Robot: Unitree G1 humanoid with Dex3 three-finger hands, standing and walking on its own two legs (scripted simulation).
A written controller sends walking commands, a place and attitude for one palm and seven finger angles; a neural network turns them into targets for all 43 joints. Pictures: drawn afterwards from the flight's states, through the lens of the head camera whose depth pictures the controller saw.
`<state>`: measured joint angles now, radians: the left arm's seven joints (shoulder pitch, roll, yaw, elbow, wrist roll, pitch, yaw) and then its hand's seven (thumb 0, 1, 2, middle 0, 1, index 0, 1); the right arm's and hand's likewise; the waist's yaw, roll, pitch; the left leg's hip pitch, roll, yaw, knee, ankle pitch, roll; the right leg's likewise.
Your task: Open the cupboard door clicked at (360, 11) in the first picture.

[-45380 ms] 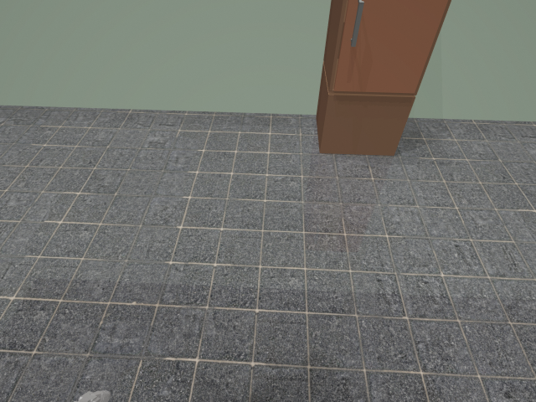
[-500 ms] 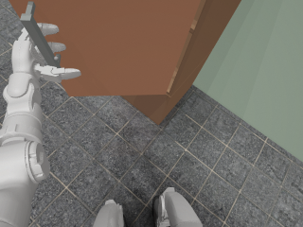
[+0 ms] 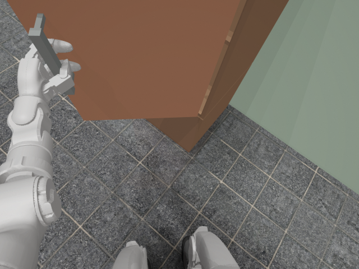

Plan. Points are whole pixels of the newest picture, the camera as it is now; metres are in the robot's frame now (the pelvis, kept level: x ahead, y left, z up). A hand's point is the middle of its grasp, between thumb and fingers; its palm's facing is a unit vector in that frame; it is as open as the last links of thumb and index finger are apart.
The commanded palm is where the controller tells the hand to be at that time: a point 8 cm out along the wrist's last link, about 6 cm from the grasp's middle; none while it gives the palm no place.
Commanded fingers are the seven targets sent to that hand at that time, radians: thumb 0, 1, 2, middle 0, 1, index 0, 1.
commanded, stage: pull the door open along its arc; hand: left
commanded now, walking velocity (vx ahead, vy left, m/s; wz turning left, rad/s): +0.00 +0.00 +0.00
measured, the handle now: (57, 59) +0.56 +0.22 +0.05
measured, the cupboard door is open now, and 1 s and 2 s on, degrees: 44 80 85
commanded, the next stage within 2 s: open thumb and fingers to let go in 1.06 s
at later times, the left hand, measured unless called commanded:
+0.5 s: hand (71, 111) +0.43 +0.18 +0.05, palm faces -0.03 -1.00 +0.00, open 5.6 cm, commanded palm +0.36 +0.23 +0.05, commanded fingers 0.00 0.90 0.90 -0.40 -1.35 -0.40 -1.35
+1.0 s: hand (119, 175) +0.30 +0.09 +0.06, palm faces +0.39 -0.92 +0.00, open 6.0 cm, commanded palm +0.22 +0.14 +0.05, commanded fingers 0.00 0.90 0.90 -0.40 -1.35 -0.40 -1.35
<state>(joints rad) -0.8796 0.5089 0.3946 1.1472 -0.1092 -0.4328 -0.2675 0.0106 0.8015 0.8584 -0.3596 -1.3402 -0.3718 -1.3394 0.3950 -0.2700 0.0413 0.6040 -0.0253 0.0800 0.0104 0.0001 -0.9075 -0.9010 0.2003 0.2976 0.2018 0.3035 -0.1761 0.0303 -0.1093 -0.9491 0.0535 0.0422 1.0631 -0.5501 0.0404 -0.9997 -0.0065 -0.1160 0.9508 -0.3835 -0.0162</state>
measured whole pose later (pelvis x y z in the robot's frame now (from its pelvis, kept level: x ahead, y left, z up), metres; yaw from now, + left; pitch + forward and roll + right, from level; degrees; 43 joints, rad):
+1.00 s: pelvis +0.01 -0.03 +0.02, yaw +2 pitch +15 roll +0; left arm 0.15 -0.06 -0.09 0.15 0.03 -0.35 0.42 0.02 0.68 0.73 -0.34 -1.29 -0.37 -1.33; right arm 0.18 -0.16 0.02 0.51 -0.06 0.02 0.03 0.01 -0.91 -0.90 0.20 0.30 0.20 0.30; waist 0.00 0.02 -0.14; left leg -0.66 0.03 0.04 0.94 -0.53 0.00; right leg -0.76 -0.02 -0.11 0.93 -0.43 -0.05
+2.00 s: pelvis -0.03 -0.04 +0.01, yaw +4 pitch +12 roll +1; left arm 0.01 -0.08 -0.16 0.28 0.07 -0.38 0.50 -0.01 -0.50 0.31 -0.27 -0.67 -0.26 -0.66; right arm 0.19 -0.19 0.01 0.58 -0.07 -0.05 -0.01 0.01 -0.91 -0.90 0.20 0.30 0.20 0.30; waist 0.00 0.02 -0.12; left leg -0.72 0.01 0.02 0.99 -0.48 -0.01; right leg -0.81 -0.04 -0.12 0.98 -0.39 -0.07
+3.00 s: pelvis +0.00 -0.02 -0.01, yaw +3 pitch +16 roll -1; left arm 0.50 0.14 -0.07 -0.22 -0.12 -0.33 -0.11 -0.01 -0.50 0.30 -0.15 -0.30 -0.15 -0.30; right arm 0.25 -0.22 0.02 0.40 0.00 -0.10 -0.02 0.01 -0.91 -0.90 0.20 0.30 0.20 0.30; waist 0.01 0.04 -0.14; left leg -0.80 0.01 0.02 1.12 -0.60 0.02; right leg -0.88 -0.05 -0.12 1.08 -0.48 -0.03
